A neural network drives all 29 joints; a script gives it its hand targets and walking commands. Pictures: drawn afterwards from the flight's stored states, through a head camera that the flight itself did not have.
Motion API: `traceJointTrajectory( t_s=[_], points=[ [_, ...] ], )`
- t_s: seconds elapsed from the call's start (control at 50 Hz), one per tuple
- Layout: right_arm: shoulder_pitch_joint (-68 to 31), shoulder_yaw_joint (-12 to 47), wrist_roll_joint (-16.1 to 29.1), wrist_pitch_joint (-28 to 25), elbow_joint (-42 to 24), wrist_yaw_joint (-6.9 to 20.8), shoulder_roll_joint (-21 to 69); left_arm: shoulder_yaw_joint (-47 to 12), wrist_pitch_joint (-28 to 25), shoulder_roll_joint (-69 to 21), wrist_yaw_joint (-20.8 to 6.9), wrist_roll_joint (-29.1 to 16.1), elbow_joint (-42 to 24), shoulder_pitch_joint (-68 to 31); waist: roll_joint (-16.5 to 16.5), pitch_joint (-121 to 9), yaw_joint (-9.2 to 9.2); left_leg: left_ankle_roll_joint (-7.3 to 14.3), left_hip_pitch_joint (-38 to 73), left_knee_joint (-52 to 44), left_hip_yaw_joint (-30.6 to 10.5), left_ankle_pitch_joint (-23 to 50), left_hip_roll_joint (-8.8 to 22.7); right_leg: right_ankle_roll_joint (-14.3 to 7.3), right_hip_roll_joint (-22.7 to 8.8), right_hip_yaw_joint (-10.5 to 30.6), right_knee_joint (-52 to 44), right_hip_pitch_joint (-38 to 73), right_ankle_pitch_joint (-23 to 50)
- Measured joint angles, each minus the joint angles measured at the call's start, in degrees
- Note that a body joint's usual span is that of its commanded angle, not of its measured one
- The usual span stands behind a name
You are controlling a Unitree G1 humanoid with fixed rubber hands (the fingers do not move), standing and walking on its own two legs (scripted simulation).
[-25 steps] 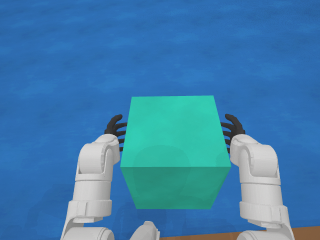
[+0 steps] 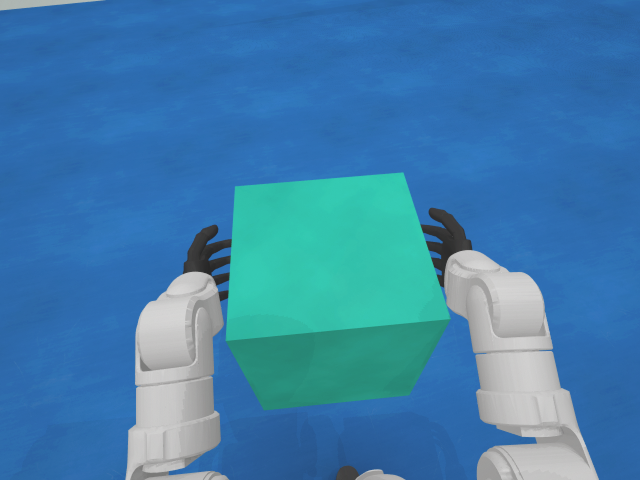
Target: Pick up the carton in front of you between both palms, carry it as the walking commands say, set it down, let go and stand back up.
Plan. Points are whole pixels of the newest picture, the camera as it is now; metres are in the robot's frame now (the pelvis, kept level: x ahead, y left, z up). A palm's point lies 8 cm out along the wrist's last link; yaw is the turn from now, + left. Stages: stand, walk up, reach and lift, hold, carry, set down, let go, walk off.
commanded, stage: carry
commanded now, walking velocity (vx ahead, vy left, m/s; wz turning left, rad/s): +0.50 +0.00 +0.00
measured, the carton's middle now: (329, 299) +0.35 -0.04 +0.03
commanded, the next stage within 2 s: none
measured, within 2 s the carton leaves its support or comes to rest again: neither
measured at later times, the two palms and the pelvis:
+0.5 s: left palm (184, 145) +0.71 +0.18 +0.05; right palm (343, 133) +0.70 -0.12 +0.05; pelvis +0.36 +0.02 -0.05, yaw -1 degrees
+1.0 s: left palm (214, 85) +0.94 +0.13 +0.05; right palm (345, 78) +0.93 -0.17 +0.05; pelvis +0.67 -0.02 -0.04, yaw -1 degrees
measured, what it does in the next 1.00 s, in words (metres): goes down: right foot 0.11 m lower, then left foot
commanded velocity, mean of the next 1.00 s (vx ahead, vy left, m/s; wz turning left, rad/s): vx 0.50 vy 0.00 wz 0.00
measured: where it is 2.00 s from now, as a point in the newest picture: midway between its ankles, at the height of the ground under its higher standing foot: (288, 238)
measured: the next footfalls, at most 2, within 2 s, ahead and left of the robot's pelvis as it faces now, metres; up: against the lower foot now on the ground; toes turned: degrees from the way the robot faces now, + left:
right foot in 0.02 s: +0.21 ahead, -0.07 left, -0.11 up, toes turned -3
left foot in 0.46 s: +0.52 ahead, +0.10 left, -0.11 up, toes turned +4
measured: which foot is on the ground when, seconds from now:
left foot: down 0.00-0.02, up 0.04-0.44, down 0.46-0.98, up 1.00-1.00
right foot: up 0.00-0.00, down 0.02-0.46, up 0.48-0.94, down 0.96-1.00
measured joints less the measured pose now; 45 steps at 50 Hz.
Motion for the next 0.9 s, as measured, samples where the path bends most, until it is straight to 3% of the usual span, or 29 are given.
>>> traceJointTrajectory(
  t_s=[0.02,0.06,0.08,0.12,0.22,0.32,0.38,0.44,0.5,0.54,0.58,0.68,0.78,0.9],
  points=[
    [-0.3,-0.1,0.1,0.3,0.1,0.0,-0.3,-0.1,0.1,-0.1,0.0,0.1,0.4,-0.3,-0.1,-0.7,0.73,-0.4,0.4,4.7,0.7,2.4,0.0,-0.6,0.1,-0.9,-2.2,3.4,-1.7],
    [-1.9,-0.6,0.5,0.8,1.2,0.2,-1.6,-0.5,-0.2,-0.1,0.0,0.6,2.5,-2.4,2.5,-1.9,2.82,-1.2,-3.1,17.2,-0.9,4.7,1.8,-1.6,2.2,-1.4,1.2,6.4,-22.3],
    [-2.8,-0.9,0.6,0.8,2.1,0.2,-2.2,-0.8,-0.5,0.1,0.0,0.7,4.4,-3.8,3.9,-1.6,4.37,-1.9,-6.4,23.1,-2.9,4.5,2.7,-2.0,3.6,-1.8,5.3,5.2,-28.1],
    [-2.8,-1.3,0.1,1.9,3.1,0.2,-2.4,-1.5,-0.2,0.9,0.0,0.1,7.5,-5.0,4.3,-1.2,7.18,-2.3,-13.5,29.4,-6.1,8.4,3.7,-2.3,4.7,-2.4,10.3,4.1,-30.8],
    [-1.0,-2.8,-3.1,4.6,1.3,0.2,0.7,-2.1,0.7,2.1,0.6,-3.0,8.1,-3.0,4.0,1.3,11.63,-3.3,-28.9,21.5,-7.9,14.4,8.0,-2.7,5.2,-2.1,12.3,7.8,-37.1],
    [2.5,-4.2,-5.3,3.4,-3.6,0.4,3.2,-2.0,-1.6,1.9,0.7,-4.7,7.8,-2.5,3.7,2.7,13.73,-3.7,-35.3,5.4,-6.2,23.8,9.9,-1.4,4.4,-1.0,9.4,14.7,-41.6],
    [4.3,-4.6,-5.9,2.5,-6.6,0.5,3.9,-2.4,-2.8,1.8,0.7,-5.3,7.3,-2.8,3.3,2.1,13.61,-3.0,-32.4,-9.8,-4.2,32.1,9.1,-0.3,3.8,-0.4,6.7,19.8,-44.3],
    [4.7,-4.4,-5.9,2.1,-8.4,0.6,3.9,-2.7,-3.0,2.0,0.7,-5.5,6.1,-3.2,3.3,0.9,12.01,-2.0,-24.3,-25.0,-0.4,40.1,7.0,1.0,3.1,0.0,8.4,24.1,-47.9],
    [2.8,-3.7,-6.2,1.1,-6.9,0.6,3.8,-2.6,-2.7,3.5,0.5,-5.6,6.2,-4.9,1.4,0.5,9.42,0.2,-20.7,-24.1,1.8,35.8,5.4,3.0,1.8,2.2,26.5,19.1,-49.3],
    [2.2,-3.3,-6.0,1.5,-5.4,0.6,3.4,-2.4,-1.8,3.7,0.3,-5.2,6.7,-5.1,2.1,0.7,8.07,0.9,-18.4,-24.3,2.0,33.2,5.6,3.6,2.3,2.9,38.0,13.1,-48.1],
    [2.9,-3.4,-5.5,2.6,-5.4,0.6,3.1,-2.2,-0.5,2.7,0.3,-4.3,6.5,-4.6,3.1,0.6,7.3,0.4,-14.8,-27.8,1.9,33.1,6.2,4.0,1.8,1.7,40.5,8.3,-44.9],
    [6.0,-4.8,-4.7,4.5,-9.5,0.9,3.8,-2.0,1.3,-0.6,0.0,-1.6,2.2,-1.6,4.5,0.0,6.12,0.1,-5.8,-36.3,1.4,32.4,7.5,5.5,-0.3,0.0,29.2,1.2,-39.6],
    [11.3,-5.4,-5.9,4.9,-14.1,2.8,6.3,-2.3,1.8,-4.3,-0.5,1.1,-4.9,5.8,3.9,-2.9,6.33,-1.1,2.3,-40.4,1.0,28.9,7.8,6.4,-1.7,-1.4,16.6,-0.8,-32.7],
    [18.4,-1.4,-7.3,6.1,-17.7,4.8,7.3,-4.0,3.4,-4.7,-1.5,1.7,-10.5,14.3,3.4,-6.5,7.33,-3.4,11.7,-40.7,0.6,21.4,7.4,5.4,-1.7,-5.5,4.2,3.0,-24.6]
  ],
)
